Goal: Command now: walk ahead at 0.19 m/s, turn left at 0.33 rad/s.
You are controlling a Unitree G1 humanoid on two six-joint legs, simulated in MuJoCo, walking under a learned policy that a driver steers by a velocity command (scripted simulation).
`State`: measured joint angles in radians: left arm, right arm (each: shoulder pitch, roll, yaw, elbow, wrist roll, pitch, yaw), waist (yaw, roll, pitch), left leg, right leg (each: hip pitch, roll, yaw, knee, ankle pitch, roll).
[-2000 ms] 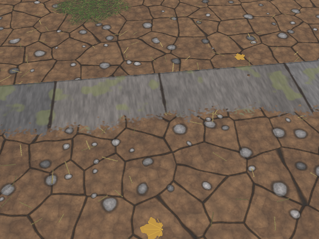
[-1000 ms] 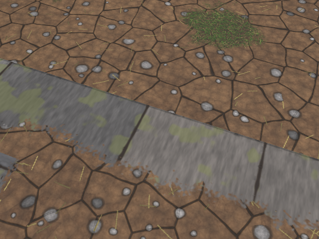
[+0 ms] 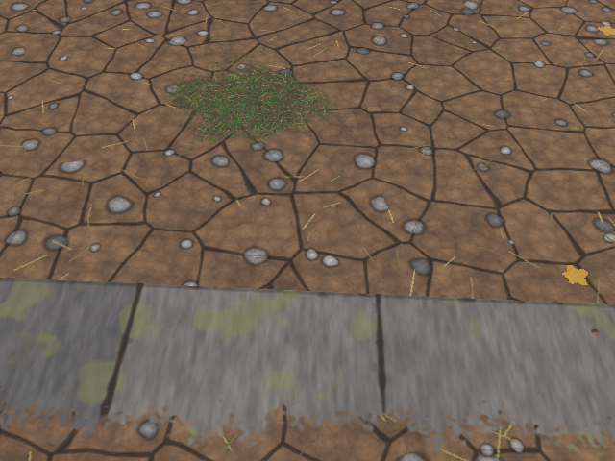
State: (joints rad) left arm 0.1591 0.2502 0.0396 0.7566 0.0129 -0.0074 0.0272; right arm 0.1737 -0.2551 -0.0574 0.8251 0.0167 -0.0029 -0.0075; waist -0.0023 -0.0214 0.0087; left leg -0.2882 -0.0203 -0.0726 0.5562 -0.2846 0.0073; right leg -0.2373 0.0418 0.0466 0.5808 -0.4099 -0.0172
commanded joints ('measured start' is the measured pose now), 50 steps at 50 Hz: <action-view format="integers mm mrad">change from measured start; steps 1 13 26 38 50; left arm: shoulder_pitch -18 178 224 102 -55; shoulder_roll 84 146 172 104 98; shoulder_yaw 38 68 38 46 37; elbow -83 -17 -21 -30 -174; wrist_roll -23 -10 -61 -40 -38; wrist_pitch -40 -84 -115 -54 -56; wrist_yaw -6 -7 -24 -18 -100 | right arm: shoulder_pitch -17 -169 234 50 140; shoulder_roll -184 -57 -238 -114 -219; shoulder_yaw -42 -8 -64 -31 -50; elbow -64 -192 -166 -65 -25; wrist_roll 9 17 -6 -34 -14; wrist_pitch -17 -44 -46 -122 -37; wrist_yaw -15 50 39 21 -32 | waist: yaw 21 79 -154 -1 -6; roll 237 -57 115 68 119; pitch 33 67 -376 43 -7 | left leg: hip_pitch -11 -551 651 132 468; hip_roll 208 102 409 202 283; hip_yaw -412 23 -703 107 269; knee -292 423 -261 -438 -119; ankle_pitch -417 88 -213 362 1206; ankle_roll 197 -7 336 153 98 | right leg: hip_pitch -75 301 -485 -479 -366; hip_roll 5 -289 -82 -162 -9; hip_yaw -28 24 67 95 -178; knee -15 -417 816 367 60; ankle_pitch -34 421 -156 476 257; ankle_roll -25 -137 7 22 -92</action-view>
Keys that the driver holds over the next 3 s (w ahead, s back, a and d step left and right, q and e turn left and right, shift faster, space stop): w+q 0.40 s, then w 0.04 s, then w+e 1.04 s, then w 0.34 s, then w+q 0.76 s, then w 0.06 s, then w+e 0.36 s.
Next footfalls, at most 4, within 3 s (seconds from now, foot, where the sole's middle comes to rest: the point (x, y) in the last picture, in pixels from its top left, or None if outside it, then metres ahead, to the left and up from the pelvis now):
0.46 left None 0.28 0.22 -0.77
1.04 right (269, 403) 0.63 0.10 -0.77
1.50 left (197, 297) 0.92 0.30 -0.77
2.00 right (320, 248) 1.09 -0.02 -0.77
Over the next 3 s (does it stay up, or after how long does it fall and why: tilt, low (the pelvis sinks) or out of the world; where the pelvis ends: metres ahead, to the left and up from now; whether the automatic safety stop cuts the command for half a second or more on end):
stays up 1.50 0.13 0.00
